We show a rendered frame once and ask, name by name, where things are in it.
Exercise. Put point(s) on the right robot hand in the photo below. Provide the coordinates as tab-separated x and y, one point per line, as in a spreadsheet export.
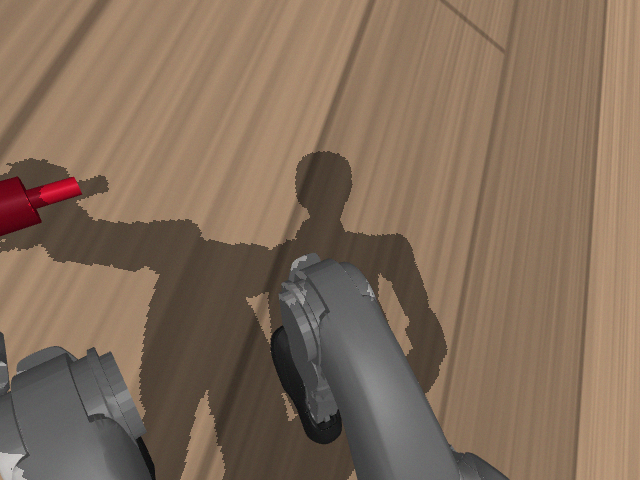
473	467

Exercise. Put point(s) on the bottle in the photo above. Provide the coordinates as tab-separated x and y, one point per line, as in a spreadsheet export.
18	206

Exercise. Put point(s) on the left robot foot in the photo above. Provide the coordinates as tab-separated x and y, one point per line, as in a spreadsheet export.
146	456

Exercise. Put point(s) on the right robot foot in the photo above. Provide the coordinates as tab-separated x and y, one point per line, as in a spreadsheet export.
292	383

